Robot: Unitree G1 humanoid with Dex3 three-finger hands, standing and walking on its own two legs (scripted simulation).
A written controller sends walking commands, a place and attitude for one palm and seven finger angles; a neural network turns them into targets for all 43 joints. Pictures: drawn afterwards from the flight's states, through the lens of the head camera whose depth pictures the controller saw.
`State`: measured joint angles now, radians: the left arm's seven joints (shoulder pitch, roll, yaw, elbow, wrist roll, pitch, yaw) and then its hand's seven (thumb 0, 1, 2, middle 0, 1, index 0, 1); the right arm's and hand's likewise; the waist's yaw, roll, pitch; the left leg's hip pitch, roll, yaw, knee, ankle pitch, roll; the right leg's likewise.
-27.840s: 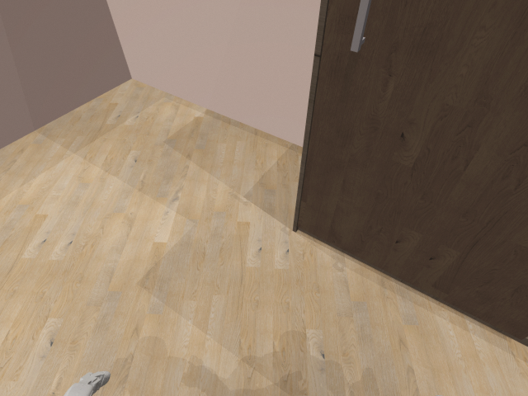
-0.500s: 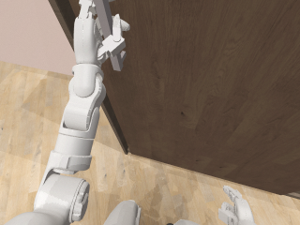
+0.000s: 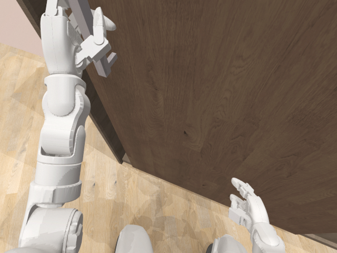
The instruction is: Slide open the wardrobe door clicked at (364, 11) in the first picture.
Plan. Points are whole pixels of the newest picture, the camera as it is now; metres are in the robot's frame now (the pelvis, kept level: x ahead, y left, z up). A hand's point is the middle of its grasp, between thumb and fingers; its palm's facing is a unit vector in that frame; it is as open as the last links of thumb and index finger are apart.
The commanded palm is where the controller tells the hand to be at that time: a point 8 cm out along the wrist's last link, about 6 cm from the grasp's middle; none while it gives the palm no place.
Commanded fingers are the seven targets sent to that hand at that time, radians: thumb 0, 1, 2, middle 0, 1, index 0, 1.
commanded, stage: step sideways, sliding the door along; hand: left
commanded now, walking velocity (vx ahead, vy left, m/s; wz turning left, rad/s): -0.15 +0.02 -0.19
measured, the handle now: (89, 6) +0.40 +0.25 +0.27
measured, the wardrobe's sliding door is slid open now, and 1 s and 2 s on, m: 0.08 0.40 0.65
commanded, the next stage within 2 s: none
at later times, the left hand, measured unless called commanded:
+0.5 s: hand (182, 64) +0.35 +0.09 +0.25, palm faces +0.24 -0.97 +0.03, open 6.8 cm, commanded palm +0.31 +0.07 +0.22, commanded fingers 0.00 0.90 0.90 -0.45 -1.40 -0.45 -1.40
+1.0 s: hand (314, 111) +0.32 -0.09 +0.24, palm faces +0.04 -1.00 +0.00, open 7.1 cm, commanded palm +0.30 -0.08 +0.23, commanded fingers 0.00 0.90 0.90 -0.45 -1.40 -0.45 -1.40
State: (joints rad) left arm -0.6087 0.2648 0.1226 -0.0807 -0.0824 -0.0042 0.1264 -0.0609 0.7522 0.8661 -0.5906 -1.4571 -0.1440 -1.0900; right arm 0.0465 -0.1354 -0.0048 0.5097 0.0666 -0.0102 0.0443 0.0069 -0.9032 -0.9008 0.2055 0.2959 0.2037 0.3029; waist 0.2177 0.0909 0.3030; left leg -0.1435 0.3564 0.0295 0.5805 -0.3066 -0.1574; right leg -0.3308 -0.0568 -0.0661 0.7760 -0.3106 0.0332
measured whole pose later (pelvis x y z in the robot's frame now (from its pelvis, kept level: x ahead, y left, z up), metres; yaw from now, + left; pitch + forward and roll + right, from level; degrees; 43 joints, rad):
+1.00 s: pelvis -0.06 -0.18 +0.00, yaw -4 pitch -4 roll +2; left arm -0.46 0.17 0.04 -0.20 -0.06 -0.03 0.18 -0.02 0.77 0.81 -0.46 -1.42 -0.08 -1.11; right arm 0.06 -0.22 -0.07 0.62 0.05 0.01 -0.01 0.01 -0.91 -0.90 0.20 0.30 0.20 0.30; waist 0.03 -0.05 0.25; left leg -0.21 0.03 0.13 0.57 -0.25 0.00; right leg -0.36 -0.04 -0.06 0.77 -0.34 -0.02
